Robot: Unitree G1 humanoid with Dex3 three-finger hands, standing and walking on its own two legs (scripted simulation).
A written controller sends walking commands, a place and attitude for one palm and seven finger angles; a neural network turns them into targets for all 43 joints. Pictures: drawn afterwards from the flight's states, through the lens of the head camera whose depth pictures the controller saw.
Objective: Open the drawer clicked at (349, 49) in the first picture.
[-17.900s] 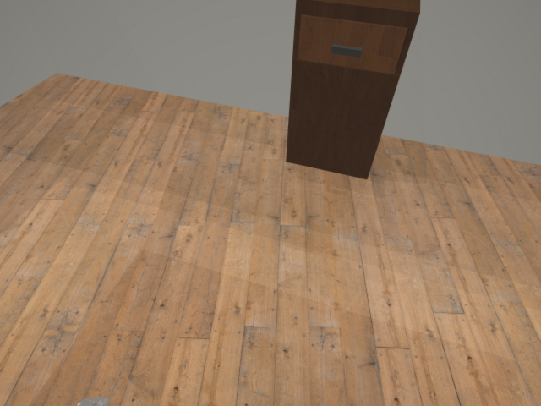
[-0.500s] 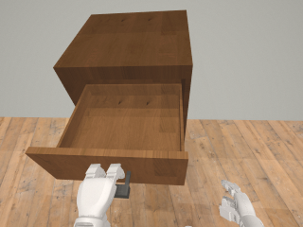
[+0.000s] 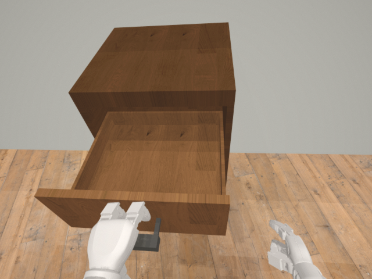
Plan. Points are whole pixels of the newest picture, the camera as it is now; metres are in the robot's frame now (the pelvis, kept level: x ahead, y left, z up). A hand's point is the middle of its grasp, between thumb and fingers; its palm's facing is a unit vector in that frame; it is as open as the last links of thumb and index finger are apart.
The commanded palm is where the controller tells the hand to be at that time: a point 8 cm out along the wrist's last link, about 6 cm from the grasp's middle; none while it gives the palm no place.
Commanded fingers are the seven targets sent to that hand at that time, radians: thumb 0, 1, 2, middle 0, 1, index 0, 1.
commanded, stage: lift the hand off the handle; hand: left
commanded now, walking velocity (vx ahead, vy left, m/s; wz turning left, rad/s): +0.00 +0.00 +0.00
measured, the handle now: (134, 231) +0.23 +0.16 -0.04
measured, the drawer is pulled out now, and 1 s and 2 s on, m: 0.29 0.29 0.29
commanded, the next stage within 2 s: draw the hand back to the body in 1.22 s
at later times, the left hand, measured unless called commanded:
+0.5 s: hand (120, 236) +0.19 +0.16 +0.04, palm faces +0.04 -0.19 -0.98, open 13.3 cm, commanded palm +0.17 +0.16 +0.12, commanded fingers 0.00 -0.50 0.30 -0.30 -1.20 -0.30 -1.20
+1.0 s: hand (119, 211) +0.22 +0.15 +0.10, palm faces +0.12 -0.23 -0.97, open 13.8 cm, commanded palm +0.17 +0.16 +0.16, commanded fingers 0.00 -0.50 0.30 -0.30 -1.20 -0.30 -1.20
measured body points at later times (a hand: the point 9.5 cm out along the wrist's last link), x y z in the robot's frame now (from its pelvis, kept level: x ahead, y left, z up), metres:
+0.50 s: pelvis +0.00 +0.01 +0.01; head +0.00 -0.04 +0.46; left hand +0.18 +0.16 +0.09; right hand +0.23 -0.19 -0.08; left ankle -0.02 +0.12 -0.70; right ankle +0.02 -0.08 -0.70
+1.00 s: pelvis +0.01 +0.01 +0.02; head -0.01 -0.04 +0.47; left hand +0.20 +0.16 +0.15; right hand +0.24 -0.17 -0.06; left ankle -0.02 +0.12 -0.70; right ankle +0.02 -0.08 -0.70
